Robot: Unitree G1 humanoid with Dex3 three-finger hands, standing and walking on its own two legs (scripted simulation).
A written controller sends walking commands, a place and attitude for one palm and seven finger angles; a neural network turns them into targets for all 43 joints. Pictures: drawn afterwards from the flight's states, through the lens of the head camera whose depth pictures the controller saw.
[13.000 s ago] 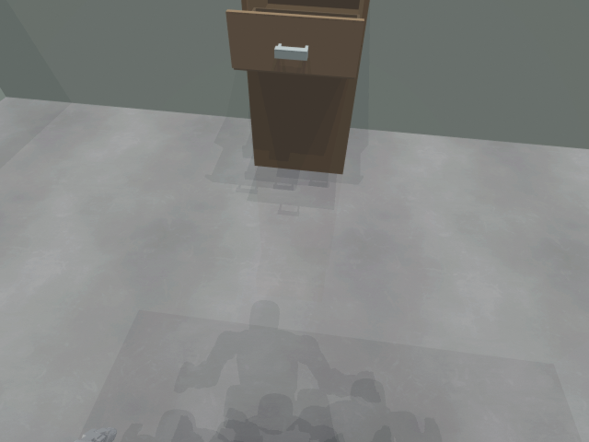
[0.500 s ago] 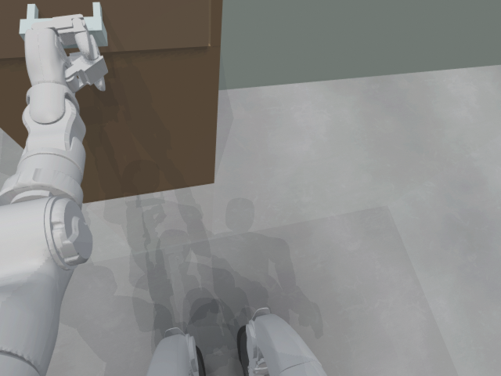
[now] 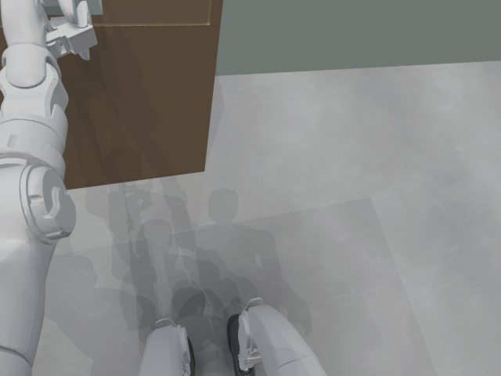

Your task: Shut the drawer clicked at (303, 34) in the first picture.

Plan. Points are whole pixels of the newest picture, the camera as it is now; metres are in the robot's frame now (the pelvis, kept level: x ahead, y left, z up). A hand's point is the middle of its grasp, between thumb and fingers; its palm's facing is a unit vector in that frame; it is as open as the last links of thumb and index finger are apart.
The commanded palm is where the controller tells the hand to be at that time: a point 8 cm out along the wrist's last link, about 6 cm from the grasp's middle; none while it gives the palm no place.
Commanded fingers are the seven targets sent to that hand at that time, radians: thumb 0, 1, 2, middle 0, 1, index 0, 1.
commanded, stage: pull the fist back off the drawer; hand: left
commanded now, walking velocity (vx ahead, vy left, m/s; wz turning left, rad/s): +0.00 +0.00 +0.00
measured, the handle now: out of the picture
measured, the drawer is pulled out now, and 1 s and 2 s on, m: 0.00 0.00 0.00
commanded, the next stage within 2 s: draw the hand back to the body in 0.60 s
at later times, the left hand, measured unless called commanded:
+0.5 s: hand (93, 35) +0.59 +0.11 +0.09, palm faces +0.05 -1.00 -0.03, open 3.2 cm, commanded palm +0.55 +0.15 +0.09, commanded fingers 0.00 0.90 0.90 -1.40 -1.60 -1.40 -1.60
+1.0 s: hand (60, 70) +0.50 +0.14 +0.12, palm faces +0.05 -1.00 -0.03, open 3.3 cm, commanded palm +0.45 +0.19 +0.14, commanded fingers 0.00 0.90 0.90 -1.40 -1.60 -1.40 -1.60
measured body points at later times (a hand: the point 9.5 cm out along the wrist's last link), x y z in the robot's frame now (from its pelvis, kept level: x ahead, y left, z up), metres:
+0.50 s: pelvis +0.02 +0.00 +0.02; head +0.18 +0.01 +0.44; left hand +0.58 +0.17 +0.10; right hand -0.04 -0.24 -0.08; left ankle +0.02 +0.08 -0.64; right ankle +0.04 -0.10 -0.64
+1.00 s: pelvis +0.07 -0.01 +0.06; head +0.16 -0.01 +0.50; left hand +0.49 +0.20 +0.13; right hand +0.11 -0.26 -0.06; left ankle +0.02 +0.08 -0.64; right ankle +0.04 -0.10 -0.64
